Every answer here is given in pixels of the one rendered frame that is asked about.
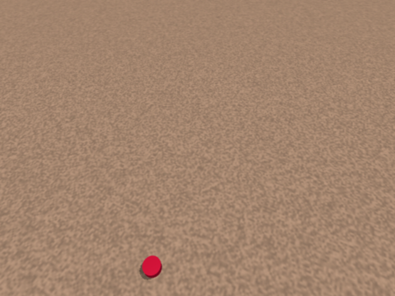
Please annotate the tin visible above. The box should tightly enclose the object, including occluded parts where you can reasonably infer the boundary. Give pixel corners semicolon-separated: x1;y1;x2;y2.
142;256;162;278

